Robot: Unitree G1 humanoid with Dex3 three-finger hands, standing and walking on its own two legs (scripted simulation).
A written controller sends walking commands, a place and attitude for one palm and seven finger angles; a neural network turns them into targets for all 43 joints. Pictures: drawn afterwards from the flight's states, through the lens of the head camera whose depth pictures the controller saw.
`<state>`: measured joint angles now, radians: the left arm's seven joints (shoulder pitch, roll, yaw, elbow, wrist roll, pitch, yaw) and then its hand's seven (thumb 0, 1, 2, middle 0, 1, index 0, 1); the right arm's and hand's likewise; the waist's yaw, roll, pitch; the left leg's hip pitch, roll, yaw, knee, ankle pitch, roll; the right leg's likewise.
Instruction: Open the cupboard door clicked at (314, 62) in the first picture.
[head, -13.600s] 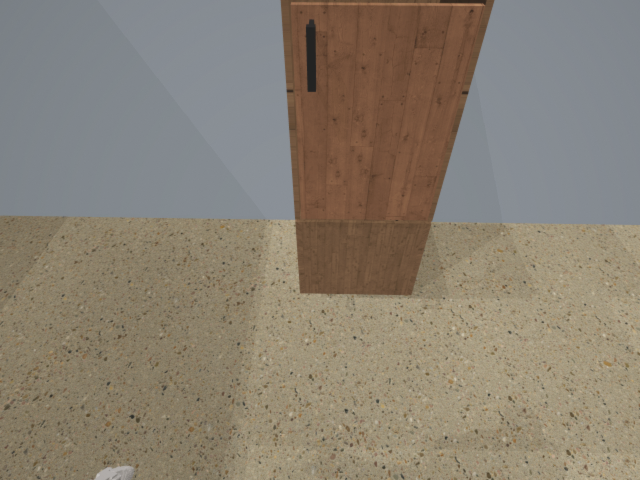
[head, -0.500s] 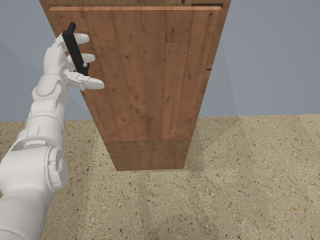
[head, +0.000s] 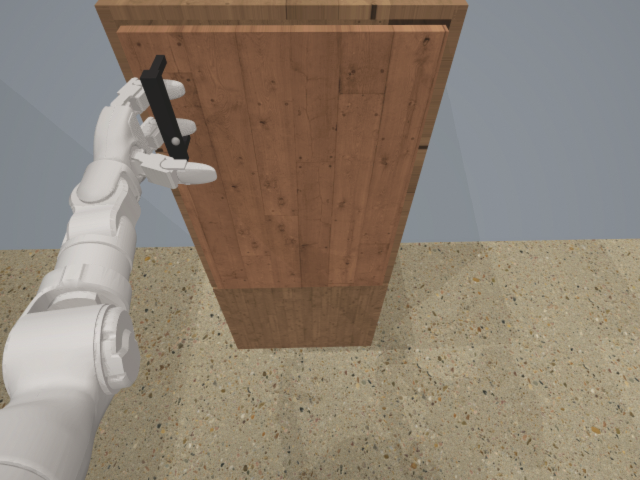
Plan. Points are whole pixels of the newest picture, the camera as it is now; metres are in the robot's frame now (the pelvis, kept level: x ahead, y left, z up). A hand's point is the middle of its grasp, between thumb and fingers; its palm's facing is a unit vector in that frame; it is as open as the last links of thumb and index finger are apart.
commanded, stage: close the thumb around the handle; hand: left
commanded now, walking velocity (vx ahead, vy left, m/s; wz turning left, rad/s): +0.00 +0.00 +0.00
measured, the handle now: (170, 113) +0.55 +0.18 +0.17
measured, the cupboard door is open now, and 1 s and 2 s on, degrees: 0 6 40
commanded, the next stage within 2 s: pull the door open along its arc in 0.54 s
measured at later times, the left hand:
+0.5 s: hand (182, 137) +0.50 +0.15 +0.17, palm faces -0.04 -1.00 +0.00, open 5.4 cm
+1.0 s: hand (183, 158) +0.46 +0.15 +0.17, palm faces -0.04 -1.00 +0.01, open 5.5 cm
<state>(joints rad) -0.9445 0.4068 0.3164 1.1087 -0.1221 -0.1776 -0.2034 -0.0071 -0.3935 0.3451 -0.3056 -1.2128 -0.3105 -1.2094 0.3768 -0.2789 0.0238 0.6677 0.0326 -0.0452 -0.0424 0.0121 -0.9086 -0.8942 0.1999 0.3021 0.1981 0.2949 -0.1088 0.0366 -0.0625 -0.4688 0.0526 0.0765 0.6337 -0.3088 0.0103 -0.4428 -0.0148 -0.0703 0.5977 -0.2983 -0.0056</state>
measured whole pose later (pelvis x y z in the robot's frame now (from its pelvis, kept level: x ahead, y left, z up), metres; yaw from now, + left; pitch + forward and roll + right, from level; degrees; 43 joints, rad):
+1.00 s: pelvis +0.02 +0.00 +0.00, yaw -2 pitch +7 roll -1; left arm -0.67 0.32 0.30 0.78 -0.18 -0.11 -0.20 0.02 0.79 0.80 -0.38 -1.35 -0.36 -1.35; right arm 0.38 -0.28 0.00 0.63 0.05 -0.02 -0.03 0.01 -0.91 -0.89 0.20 0.30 0.20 0.29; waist -0.07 0.05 -0.10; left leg -0.38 0.06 0.10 0.59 -0.32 0.00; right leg -0.38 0.00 -0.04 0.57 -0.31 -0.01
